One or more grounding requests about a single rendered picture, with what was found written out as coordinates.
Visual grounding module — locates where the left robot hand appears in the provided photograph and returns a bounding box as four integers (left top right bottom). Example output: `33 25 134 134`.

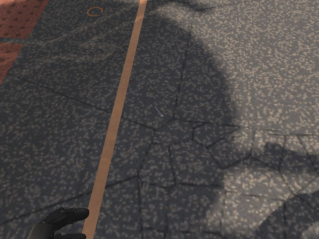
27 207 89 239

